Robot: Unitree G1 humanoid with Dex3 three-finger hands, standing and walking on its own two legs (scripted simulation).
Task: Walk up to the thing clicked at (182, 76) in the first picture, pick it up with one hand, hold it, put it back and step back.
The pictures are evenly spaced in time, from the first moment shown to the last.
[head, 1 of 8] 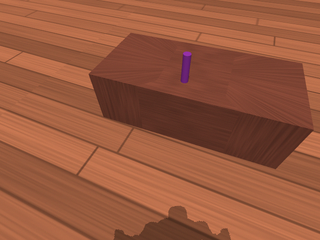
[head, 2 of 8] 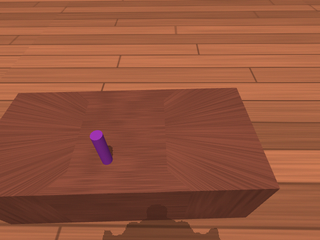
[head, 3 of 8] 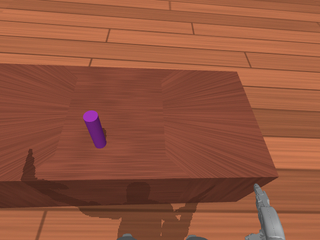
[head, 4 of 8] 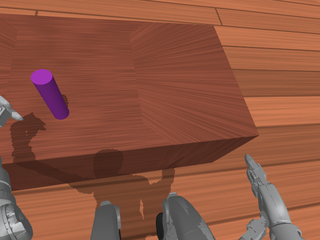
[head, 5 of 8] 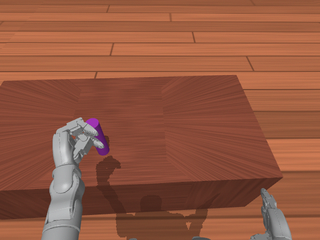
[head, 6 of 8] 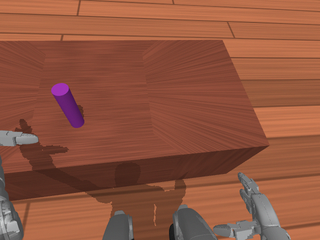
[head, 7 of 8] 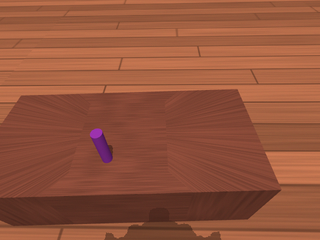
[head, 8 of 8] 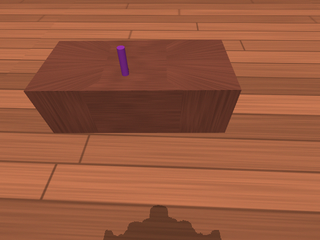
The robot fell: no
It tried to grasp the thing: yes
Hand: left
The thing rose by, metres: 0.00
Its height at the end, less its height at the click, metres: +0.00
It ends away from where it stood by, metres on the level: 0.02
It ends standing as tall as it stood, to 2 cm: yes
